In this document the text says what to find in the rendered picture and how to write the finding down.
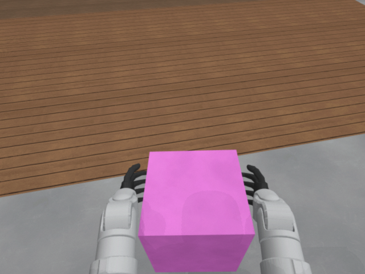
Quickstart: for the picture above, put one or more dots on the left robot hand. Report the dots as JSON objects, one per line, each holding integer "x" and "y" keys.
{"x": 129, "y": 178}

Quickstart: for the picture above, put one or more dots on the right robot hand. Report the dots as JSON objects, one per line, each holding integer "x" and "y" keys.
{"x": 257, "y": 178}

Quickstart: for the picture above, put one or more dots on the left robot forearm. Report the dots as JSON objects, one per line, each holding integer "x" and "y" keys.
{"x": 115, "y": 253}

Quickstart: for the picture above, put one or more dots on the right robot forearm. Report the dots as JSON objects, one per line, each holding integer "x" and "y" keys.
{"x": 278, "y": 235}

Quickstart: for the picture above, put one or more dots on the carton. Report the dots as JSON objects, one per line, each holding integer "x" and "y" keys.
{"x": 195, "y": 215}

